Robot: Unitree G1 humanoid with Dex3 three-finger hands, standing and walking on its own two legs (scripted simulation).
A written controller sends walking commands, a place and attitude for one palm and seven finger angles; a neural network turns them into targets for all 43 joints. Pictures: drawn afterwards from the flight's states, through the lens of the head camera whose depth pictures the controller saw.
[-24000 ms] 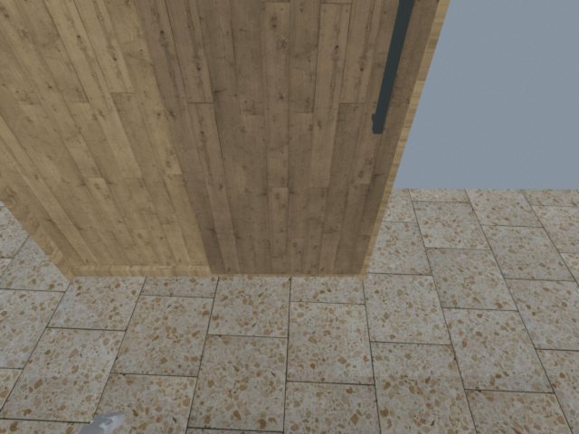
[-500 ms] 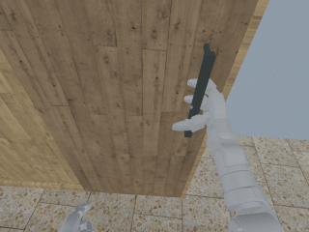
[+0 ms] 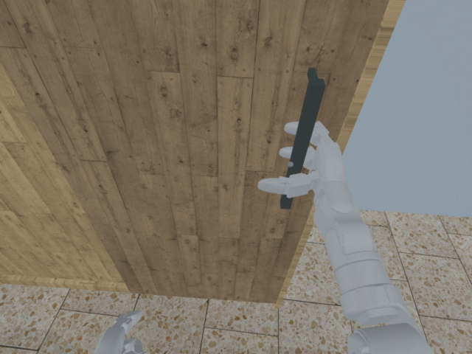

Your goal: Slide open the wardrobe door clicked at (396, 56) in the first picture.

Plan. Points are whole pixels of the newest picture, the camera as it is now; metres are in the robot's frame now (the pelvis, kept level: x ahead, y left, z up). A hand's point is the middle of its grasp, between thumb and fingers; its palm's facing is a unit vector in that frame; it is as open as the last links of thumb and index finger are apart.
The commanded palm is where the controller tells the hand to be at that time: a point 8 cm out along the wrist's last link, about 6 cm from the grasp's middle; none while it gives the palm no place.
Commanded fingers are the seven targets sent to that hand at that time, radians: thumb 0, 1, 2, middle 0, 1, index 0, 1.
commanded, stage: grip the handle and tug to test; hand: right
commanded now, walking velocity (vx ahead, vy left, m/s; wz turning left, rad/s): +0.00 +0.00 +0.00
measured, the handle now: (296, 148) +0.45 -0.08 +0.14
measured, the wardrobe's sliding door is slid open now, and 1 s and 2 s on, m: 0.00 0.00 0.00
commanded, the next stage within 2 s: tug the door sideways, standing still in 1.20 s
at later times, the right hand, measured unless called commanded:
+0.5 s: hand (290, 164) +0.39 -0.06 +0.15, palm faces -0.04 +1.00 +0.00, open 5.9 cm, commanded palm +0.37 -0.11 +0.14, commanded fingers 0.00 -0.90 -0.90 0.45 1.40 0.45 1.40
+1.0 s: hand (289, 164) +0.39 -0.06 +0.15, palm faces -0.03 +1.00 +0.00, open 5.9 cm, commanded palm +0.35 -0.10 +0.14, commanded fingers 0.00 -0.90 -0.90 0.45 1.40 0.45 1.40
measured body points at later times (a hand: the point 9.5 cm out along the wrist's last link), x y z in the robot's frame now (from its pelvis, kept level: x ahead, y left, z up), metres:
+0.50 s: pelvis +0.01 +0.00 +0.00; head +0.00 +0.01 +0.45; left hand +0.15 +0.23 -0.11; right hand +0.39 -0.11 +0.15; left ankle +0.00 +0.09 -0.74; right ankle -0.01 -0.10 -0.74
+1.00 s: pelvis +0.02 +0.01 +0.00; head +0.01 +0.02 +0.45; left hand +0.18 +0.23 -0.10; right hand +0.39 -0.11 +0.15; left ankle +0.00 +0.09 -0.74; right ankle -0.01 -0.10 -0.74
